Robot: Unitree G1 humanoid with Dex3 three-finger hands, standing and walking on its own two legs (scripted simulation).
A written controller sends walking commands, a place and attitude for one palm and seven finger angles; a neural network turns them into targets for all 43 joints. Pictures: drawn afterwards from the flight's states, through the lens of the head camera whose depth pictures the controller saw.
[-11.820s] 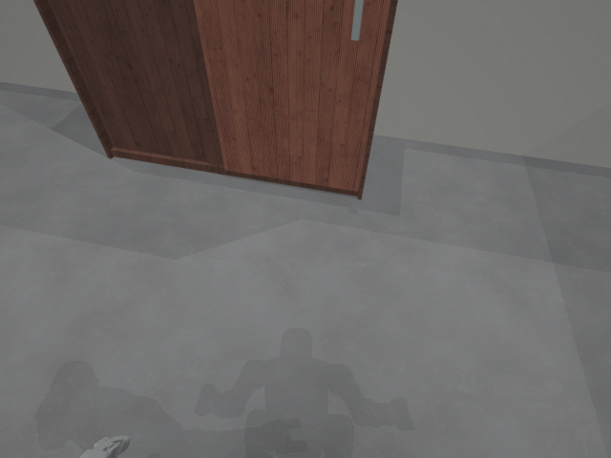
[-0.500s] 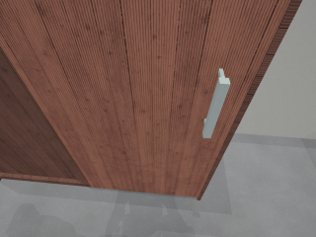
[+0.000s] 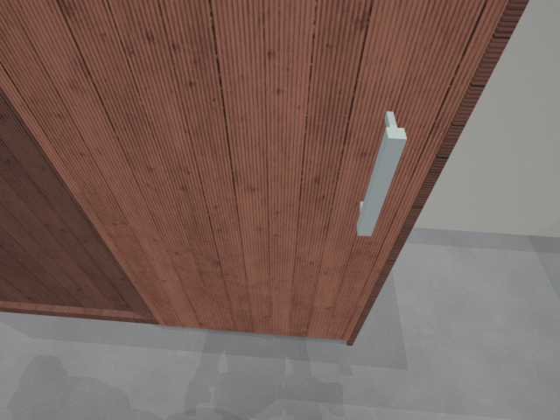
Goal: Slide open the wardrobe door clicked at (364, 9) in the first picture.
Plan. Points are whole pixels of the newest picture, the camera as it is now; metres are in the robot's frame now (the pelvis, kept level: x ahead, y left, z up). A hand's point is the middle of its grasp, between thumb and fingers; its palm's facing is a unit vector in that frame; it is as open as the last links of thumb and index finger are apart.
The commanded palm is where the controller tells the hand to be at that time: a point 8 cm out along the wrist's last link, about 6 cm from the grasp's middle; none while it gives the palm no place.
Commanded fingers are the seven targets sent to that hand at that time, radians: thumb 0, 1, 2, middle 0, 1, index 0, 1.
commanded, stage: raise the hand with hooked fingers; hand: right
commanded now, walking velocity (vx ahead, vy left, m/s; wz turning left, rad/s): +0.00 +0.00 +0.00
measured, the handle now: (376, 179) +0.46 -0.13 +0.09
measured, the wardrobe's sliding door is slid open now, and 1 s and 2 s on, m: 0.00 0.00 0.00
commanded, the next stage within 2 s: none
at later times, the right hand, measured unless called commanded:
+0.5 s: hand (445, 416) +0.15 -0.19 -0.01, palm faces +0.15 +0.99 -0.07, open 9.4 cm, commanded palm +0.14 -0.25 +0.00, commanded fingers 0.00 -0.22 -0.61 0.25 0.74 0.25 0.74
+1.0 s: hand (486, 355) +0.21 -0.24 +0.04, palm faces +0.08 +0.99 -0.06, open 12.4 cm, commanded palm +0.18 -0.30 +0.06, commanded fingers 0.00 0.36 -0.36 0.29 1.11 0.29 1.11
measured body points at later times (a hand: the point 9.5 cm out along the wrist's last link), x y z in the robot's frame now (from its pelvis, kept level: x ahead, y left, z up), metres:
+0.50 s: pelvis -0.03 +0.02 -0.07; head +0.00 +0.00 +0.38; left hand +0.19 +0.24 -0.12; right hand +0.13 -0.25 -0.01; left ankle -0.03 +0.11 -0.74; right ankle +0.01 -0.12 -0.74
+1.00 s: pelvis -0.02 +0.00 -0.04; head +0.00 +0.00 +0.41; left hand +0.15 +0.25 -0.11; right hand +0.20 -0.29 +0.05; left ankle -0.03 +0.11 -0.74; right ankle +0.01 -0.12 -0.74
